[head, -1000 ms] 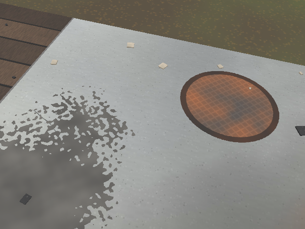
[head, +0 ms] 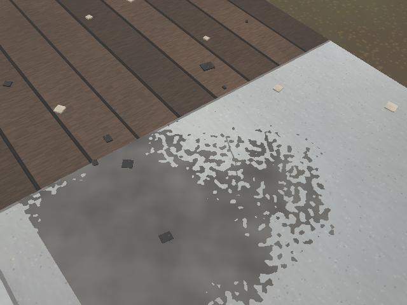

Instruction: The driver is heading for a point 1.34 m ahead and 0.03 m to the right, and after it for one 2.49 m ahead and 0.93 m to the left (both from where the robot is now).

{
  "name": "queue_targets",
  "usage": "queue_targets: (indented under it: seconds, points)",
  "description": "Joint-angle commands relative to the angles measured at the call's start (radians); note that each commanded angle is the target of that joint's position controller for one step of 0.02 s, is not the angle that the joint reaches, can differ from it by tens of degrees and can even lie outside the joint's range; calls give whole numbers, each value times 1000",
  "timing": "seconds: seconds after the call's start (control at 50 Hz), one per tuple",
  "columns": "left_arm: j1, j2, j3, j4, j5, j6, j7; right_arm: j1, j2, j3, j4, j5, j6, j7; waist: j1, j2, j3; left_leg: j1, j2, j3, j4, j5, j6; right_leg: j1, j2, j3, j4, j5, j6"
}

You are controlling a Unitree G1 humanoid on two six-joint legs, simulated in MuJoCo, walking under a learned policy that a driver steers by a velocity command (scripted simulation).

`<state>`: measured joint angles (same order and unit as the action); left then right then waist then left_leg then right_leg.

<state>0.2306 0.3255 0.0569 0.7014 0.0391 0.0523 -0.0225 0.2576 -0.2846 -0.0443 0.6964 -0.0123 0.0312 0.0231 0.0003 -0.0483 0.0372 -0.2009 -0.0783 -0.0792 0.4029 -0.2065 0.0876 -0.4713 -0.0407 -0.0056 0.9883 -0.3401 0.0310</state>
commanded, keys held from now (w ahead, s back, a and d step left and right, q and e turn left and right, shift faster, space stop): w+q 0.30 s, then w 0.38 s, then w+e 0.32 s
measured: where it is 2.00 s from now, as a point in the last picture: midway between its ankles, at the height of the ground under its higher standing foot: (182, 179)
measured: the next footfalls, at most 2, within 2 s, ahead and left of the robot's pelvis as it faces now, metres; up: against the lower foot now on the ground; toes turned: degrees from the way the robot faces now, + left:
right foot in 0.30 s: +0.20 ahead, -0.12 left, +0.00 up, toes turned +13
left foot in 0.76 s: +0.44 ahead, +0.15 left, +0.00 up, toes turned +17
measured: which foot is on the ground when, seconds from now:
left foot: down 0.00-0.30, up 0.32-0.74, down 0.76-1.00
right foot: up 0.00-0.28, down 0.30-0.78, up 0.80-1.00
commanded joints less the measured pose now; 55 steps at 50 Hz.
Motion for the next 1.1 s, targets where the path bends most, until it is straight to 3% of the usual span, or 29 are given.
queue_targets:
  seconds: [0.02, 0.2, 0.24, 0.28, 0.3, 0.32, 0.34, 0.36, 0.38, 0.42, 0.48, 0.52, 0.58, 0.64, 0.7, 0.72, 0.74, 0.76, 0.78, 0.8, 0.82, 0.84, 0.86, 0.9, 0.96, 1.04, 1.1]
  points:
    - [-65, 76, 24, -71, 3, -25, -7, 52, -167, -48, -31, -2, -33, -3, -30, 150, -15, 153, 222, -342, -232, -245, 150, -189, 0, 21, -52, 48, 8]
    - [-194, 59, 11, -109, -13, -64, -3, 138, -199, -65, 3, -12, -61, -2, -71, 162, 13, 59, 214, -431, -168, -241, 176, -72, 38, 34, -324, 36, 4]
    - [-149, 62, 11, -104, -23, -76, 4, 100, -200, -68, -7, -12, -66, 0, -34, 164, 9, -31, 199, -452, -139, -224, 150, 78, 52, 44, -394, 39, -11]
    - [2, 63, 14, -59, -25, -93, 23, 37, -184, -64, -17, -5, -69, -3, 68, 117, -7, -209, 129, -415, -26, -204, 92, 386, 71, 32, -537, 102, -25]
    - [105, 119, 29, -37, -13, -106, 38, 36, -132, -50, -22, 1, -79, -5, 114, 19, -53, -324, 55, -331, 138, -248, 49, 566, -32, 132, -598, 9, -41]
    - [206, 241, 51, -36, 13, -111, 50, 36, -38, -23, -60, 19, -88, -5, 143, -228, -152, -462, -82, -125, 469, -361, -3, 698, -314, 522, -774, -382, -112]
    - [189, 257, 59, -18, 9, -106, 46, 62, -101, -30, -52, -9, -81, -11, 88, -185, -85, -544, -66, -97, 631, -357, -4, 576, -382, 772, -853, -568, -172]
    - [139, 176, 41, -19, 0, -104, 38, 75, -114, -34, -24, -20, -77, -7, 43, -83, 10, -544, -7, -117, 694, -269, 5, 485, -354, 706, -840, -543, -187]
    - [95, 108, 26, -19, -10, -110, 29, 63, -112, -33, -1, -24, -77, 6, 22, -20, 58, -518, 22, -105, 681, -191, 1, 427, -291, 562, -829, -398, -175]
    - [77, 59, 10, -6, -8, -125, 27, 49, -98, -30, 21, -28, -73, 25, 14, -63, 44, -480, 42, -72, 654, -96, -21, 414, -192, 355, -833, -113, -153]
    - [139, 56, 10, 41, -20, -149, 15, 0, -82, -21, 15, -33, -69, 36, 17, -76, 9, -504, 36, -54, 666, -28, -39, 456, -164, 226, -809, 260, -170]
    - [175, 49, 8, 69, -28, -156, 10, -68, -73, -13, -4, -37, -69, 38, 25, -63, 9, -547, 48, -26, 632, 1, -52, 481, -166, 173, -806, 409, -186]
    - [199, 34, 1, 104, -31, -153, 7, -206, -40, 12, -45, -38, -71, 46, 41, -61, 25, -512, 84, 75, 447, 81, -69, 453, -135, 89, -818, 526, -189]
    - [243, 60, 4, 142, -30, -149, 9, -312, -14, 34, -70, -28, -73, 53, 67, -69, 39, -381, 84, 151, 257, 111, -54, 421, -140, 58, -822, 587, -184]
    - [266, 87, 6, 177, -31, -140, 16, -282, -44, 29, -56, -28, -77, 34, 32, -61, 27, -249, 51, 161, 171, 74, -5, 467, -183, 62, -733, 835, -175]
    - [266, 95, 6, 186, -32, -136, 18, -207, -61, 20, -31, -31, -82, 23, -7, -56, -15, -151, 23, 161, 138, 56, 13, 481, -179, 59, -636, 971, -166]
    - [259, 97, 4, 192, -37, -131, 20, -66, -85, 9, 18, -37, -92, 11, -74, -30, -91, 29, 5, 160, 72, 88, 39, 451, -150, 36, -470, 1004, -149]
    - [248, 80, -4, 176, -42, -133, 17, 89, -135, -10, 60, -53, -101, -4, -140, 2, -190, 283, 110, 57, 66, 57, 71, 289, -115, 23, -255, 788, -135]
    - [285, -31, -30, 124, -51, -135, 11, 202, -228, -31, 67, -74, -103, -22, -135, 201, -348, 557, 450, -332, 45, -44, 132, 22, -9, -29, 85, 145, -109]
    - [332, 21, -11, 136, -54, -119, 23, 189, -233, -39, 68, -38, -88, -24, -117, 243, -409, 543, 555, -617, -77, -71, 203, -117, 86, 27, 281, -185, -111]
    - [242, 76, 6, 135, -38, -110, 26, 96, -158, -24, 66, -16, -84, -24, -85, 122, -227, 401, 480, -455, -103, -108, 165, -171, 17, 78, 287, -91, -120]
    - [200, 42, 0, 129, -39, -112, 17, 26, -98, -8, 65, -13, -92, -22, -58, 123, -106, 262, 428, -316, -149, -37, 139, -160, -14, 70, 236, -20, -119]
    - [195, 20, -1, 141, -37, -106, 12, -3, -64, 0, 70, -15, -102, -20, -29, 114, -50, 168, 379, -216, -186, 31, 103, -121, -37, 66, 190, 15, -113]
    - [224, -5, -1, 164, -13, -79, -4, -10, -39, 7, 89, -12, -120, -24, 13, 140, -16, 65, 328, -87, -230, 127, 71, -53, -51, 59, 154, 46, -95]
    - [161, -22, 5, 143, -11, -60, -20, 13, -52, -1, 113, -1, -147, -24, 31, 124, 5, 65, 314, 15, -272, 222, 69, -117, -55, 48, 139, 122, -81]
    - [9, -33, 4, 90, -12, -57, -30, 62, -44, -2, 146, -4, -148, -28, 12, 112, 43, 94, 290, 134, -288, 296, 64, -227, -60, 23, 29, 269, -63]
    - [-101, -53, -11, 52, -11, -64, -39, 88, -52, -2, 166, -4, -147, -31, -11, 107, 58, 116, 276, 209, -273, 373, 50, -195, -42, -30, -157, 366, -67]
Keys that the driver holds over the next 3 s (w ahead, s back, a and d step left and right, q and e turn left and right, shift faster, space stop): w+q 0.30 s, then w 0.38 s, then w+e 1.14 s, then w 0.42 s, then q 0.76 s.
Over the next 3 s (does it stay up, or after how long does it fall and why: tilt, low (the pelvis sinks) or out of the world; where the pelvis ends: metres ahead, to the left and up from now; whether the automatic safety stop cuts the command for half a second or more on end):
stays up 1.23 -0.05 -0.01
